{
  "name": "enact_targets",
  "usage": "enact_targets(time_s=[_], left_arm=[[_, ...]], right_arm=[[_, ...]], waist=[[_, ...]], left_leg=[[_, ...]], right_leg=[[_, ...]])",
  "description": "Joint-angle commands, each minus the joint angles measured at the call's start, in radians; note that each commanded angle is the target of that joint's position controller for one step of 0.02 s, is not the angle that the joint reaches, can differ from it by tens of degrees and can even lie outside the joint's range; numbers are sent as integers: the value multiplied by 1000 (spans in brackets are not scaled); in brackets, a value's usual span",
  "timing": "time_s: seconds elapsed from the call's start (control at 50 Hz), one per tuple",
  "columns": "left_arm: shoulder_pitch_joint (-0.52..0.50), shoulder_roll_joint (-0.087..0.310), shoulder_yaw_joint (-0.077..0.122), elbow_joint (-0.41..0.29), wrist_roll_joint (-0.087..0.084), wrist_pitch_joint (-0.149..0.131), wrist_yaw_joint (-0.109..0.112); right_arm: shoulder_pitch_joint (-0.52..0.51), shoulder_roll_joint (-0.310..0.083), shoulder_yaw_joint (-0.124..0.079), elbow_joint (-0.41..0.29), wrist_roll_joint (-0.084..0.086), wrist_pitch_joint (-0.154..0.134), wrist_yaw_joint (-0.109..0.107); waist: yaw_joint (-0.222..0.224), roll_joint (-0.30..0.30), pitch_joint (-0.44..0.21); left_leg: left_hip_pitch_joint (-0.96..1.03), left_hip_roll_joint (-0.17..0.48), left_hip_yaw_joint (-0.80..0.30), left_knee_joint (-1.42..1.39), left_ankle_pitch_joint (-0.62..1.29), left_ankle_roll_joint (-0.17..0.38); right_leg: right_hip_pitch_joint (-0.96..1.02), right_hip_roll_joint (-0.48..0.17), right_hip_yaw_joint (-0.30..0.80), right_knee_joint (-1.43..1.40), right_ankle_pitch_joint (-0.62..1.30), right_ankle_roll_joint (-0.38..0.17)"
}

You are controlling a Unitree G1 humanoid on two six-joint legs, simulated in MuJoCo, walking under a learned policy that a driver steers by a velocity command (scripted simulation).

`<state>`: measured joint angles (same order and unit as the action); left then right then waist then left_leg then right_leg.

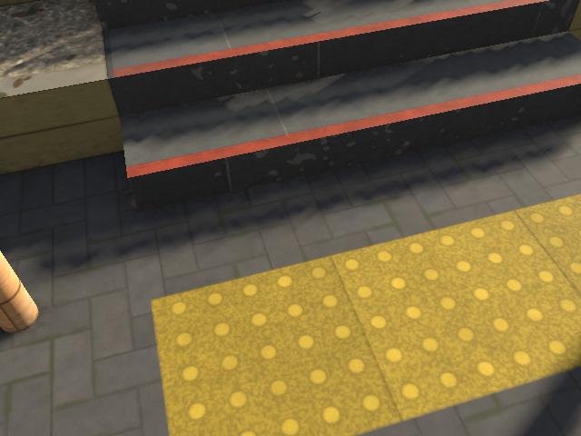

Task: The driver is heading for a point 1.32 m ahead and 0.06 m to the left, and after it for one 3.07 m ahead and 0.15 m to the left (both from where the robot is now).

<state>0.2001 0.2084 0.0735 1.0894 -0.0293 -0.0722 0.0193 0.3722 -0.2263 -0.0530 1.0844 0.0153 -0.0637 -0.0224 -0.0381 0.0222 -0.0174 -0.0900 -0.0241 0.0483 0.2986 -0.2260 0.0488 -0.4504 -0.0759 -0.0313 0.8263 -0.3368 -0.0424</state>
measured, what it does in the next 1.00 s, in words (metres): walks ahead: right foot, then left foot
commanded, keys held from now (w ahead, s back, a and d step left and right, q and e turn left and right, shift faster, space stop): w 1.00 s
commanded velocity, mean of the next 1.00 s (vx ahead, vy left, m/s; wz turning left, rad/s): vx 0.46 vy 0.00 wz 0.00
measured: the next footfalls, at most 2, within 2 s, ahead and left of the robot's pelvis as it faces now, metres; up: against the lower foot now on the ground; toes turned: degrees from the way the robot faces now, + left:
right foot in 0.14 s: +0.13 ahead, -0.15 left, +0.00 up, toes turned -4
left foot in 0.68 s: +0.51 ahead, +0.06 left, +0.00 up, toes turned +3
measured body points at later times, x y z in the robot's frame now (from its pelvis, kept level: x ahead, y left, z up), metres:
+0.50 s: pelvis +0.20 -0.08 +0.00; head +0.21 -0.09 +0.45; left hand +0.12 +0.16 -0.14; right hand +0.38 -0.32 -0.12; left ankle +0.39 +0.10 -0.68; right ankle +0.09 -0.15 -0.75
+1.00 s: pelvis +0.50 -0.03 +0.00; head +0.52 -0.03 +0.45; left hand +0.66 +0.23 -0.11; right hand +0.49 -0.29 -0.14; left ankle +0.47 +0.06 -0.75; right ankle +0.65 -0.21 -0.68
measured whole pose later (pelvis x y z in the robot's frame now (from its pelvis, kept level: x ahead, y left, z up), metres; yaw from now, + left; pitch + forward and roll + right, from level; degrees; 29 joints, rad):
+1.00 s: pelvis +0.50 -0.03 +0.00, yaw +0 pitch +1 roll +2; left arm 0.10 0.25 0.07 0.90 -0.01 -0.09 0.02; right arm 0.34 -0.22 -0.05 1.04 0.00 -0.10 0.01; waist -0.06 -0.04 0.00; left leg -0.09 -0.07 0.07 0.23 -0.17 0.06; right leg -0.72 -0.16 0.04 0.87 -0.04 -0.02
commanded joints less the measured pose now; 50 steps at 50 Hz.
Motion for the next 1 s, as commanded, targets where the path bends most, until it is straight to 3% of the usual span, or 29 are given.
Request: enact_targets(time_s=[0.02, 0.08, 0.12, 0.14, 0.16, 0.18, 0.2, 0.22, 0.24, 0.28, 0.3, 0.38, 0.46, 0.54, 0.6, 0.64, 0.66, 0.68, 0.7, 0.72, 0.74, 0.76, 0.78, 0.8, 0.82, 0.86, 0.92, 1.0], left_arm=[[-87, 34, -2, -64, -2, -19, -10], [-21, 56, 2, -46, 0, -15, -17], [154, 101, 25, 9, -3, -13, -13], [294, 183, 50, 32, 3, -21, -6], [388, 271, 56, 35, 19, -32, -16], [338, 214, 34, 36, 34, -52, -24], [230, 154, 12, -2, 28, -63, -32], [141, 118, -3, -28, 25, -65, -41], [83, 106, -10, -47, 26, -63, -46], [105, 76, -21, -41, 34, -55, -44], [145, 82, -21, -31, 37, -54, -38], [222, 112, -20, -25, 38, -46, -13], [267, 114, -21, -31, 30, -42, -3], [334, 111, -17, -12, 24, -27, -1], [332, 134, -5, -11, 22, -13, 3], [299, 165, 5, -24, 24, -7, 5], [274, 172, 8, -31, 25, -1, 4], [241, 165, 2, -48, 29, 0, 1], [311, 76, -24, -73, 36, -13, -12], [356, 5, -48, -55, 18, -45, -26], [255, 99, -21, -82, -13, -69, -30], [151, 136, -13, -120, -29, -78, -25], [105, 135, -8, -131, -20, -76, -14], [107, 131, 5, -130, -2, -61, -5], [143, 99, 4, -127, 3, -44, -2], [156, 59, 1, -133, 4, -21, 3], [33, 88, 8, -186, 20, -13, 6], [-127, 70, -3, -232, 21, -22, -10]], right_arm=[[-5, -162, -29, -46, 7, -10, 2], [-22, -172, -34, -51, 26, -7, 6], [-45, -132, -22, -57, 17, -9, 7], [-84, -65, -2, -80, 4, -13, 13], [-88, 4, 12, -129, 2, -33, 11], [-103, -49, 1, -136, 26, -48, 15], [-133, -90, -5, -153, 39, -57, 22], [-132, -105, -11, -146, 31, -58, 22], [-128, -107, -19, -138, 15, -55, 16], [-123, -99, -26, -125, 9, -38, 16], [-135, -84, -25, -126, 8, -30, 17], [-284, -61, -23, -179, -1, -19, 20], [-424, -45, -13, -219, 7, -23, 35], [-534, -37, -1, -257, 12, -33, 58], [-574, -45, 3, -286, 17, -46, 79], [-483, -93, -17, -273, 14, -50, 80], [-340, -135, -39, -235, 14, -51, 74], [-139, -188, -64, -177, 13, -47, 64], [47, -284, -89, -142, -17, -41, 52], [74, -251, -71, -126, -14, -33, 50], [-3, -184, -50, -131, -4, -33, 52], [-107, -134, -36, -154, -1, -36, 50], [-187, -99, -23, -163, -9, -45, 57], [-226, -64, -12, -163, -19, -54, 62], [-231, -54, -8, -152, -24, -56, 66], [-203, -76, -10, -131, -19, -57, 61], [-146, -127, -19, -112, -20, -56, 37], [-75, -144, -21, -102, -9, -46, 20]], waist=[[8, 83, 96], [55, 71, 96], [138, 39, 56], [194, -145, 18], [180, -360, -42], [151, -261, -26], [112, -187, 43], [75, -136, 65], [47, -108, 67], [33, -115, 68], [39, -110, 68], [63, -79, 88], [95, -90, 115], [120, -84, 154], [104, -98, 154], [39, -147, 72], [-38, -169, -13], [-129, -167, -128], [-124, 22, -318], [-89, 203, -461], [-95, 155, -331], [-69, 99, -184], [-23, -6, -92], [19, -11, -53], [50, 15, -35], [71, 36, 9], [58, 25, 57], [12, 24, 72]], left_leg=[[-95, 241, -211, -173, -181, 166], [-209, 236, -184, -90, -243, 148], [-309, 190, -142, 80, -180, 110], [-436, 96, -18, 452, -94, 45], [-704, -28, 0, 791, -306, 12], [-792, 22, -133, 981, -288, 38], [-846, 77, -143, 1014, -177, 65], [-810, 118, -127, 985, -69, 68], [-751, 146, -124, 913, 6, 63], [-655, 166, -101, 821, 81, 43], [-654, 164, -86, 794, 113, 31], [-728, 156, -73, 608, 233, -7], [-672, 123, -37, 398, 347, -12], [-692, 102, -20, 282, 322, 9], [-652, 80, -2, 228, 234, 41], [-468, 19, 39, 225, 159, 72], [-282, -20, 63, 216, 156, 99], [29, 21, 9, 235, 198, 140], [470, 297, -378, 248, 115, 269], [609, 454, -808, 50, -10, 363], [503, 398, -717, 8, -46, 299], [326, 363, -535, -11, 22, 256], [137, 327, -416, -50, 121, 229], [15, 285, -331, -79, 170, 204], [-65, 261, -286, -110, 165, 197], [-148, 244, -229, -161, 178, 207], [-145, 240, -182, -196, 230, 213], [-102, 197, -103, -195, 262, 165]], right_leg=[[-9, 19, -43, -150, 44, 18], [173, 53, -82, -264, 117, 9], [379, 73, -70, -303, 81, -17], [513, -112, 195, -443, -46, -82], [662, -320, 669, -635, -244, -215], [605, -360, 784, -672, -411, -254], [533, -326, 671, -670, -395, -215], [468, -268, 527, -674, -262, -172], [403, -224, 420, -684, -124, -140], [340, -156, 259, -700, 80, -109], [343, -143, 220, -702, 168, -114], [386, -139, 153, -715, 363, -131], [401, -121, 93, -744, 379, -115], [525, -150, 68, -711, 427, -122], [600, -186, 57, -640, 577, -120], [620, -188, 45, -518, 932, -103], [599, -164, 21, -360, 1092, -86], [437, -124, 4, -131, 1037, -54], [43, 1, -23, 270, 600, 2], [-170, 149, 102, 553, -192, 23], [-273, 81, 183, 635, -179, -8], [-302, 25, 137, 618, -103, -22], [-257, -24, 111, 545, -20, -22], [-187, -60, 111, 476, 26, -24], [-130, -76, 114, 441, 48, -25], [-116, -91, 100, 370, 58, -16], [-224, -107, 85, 208, 198, 21], [-208, -66, 44, -88, 420, 29]])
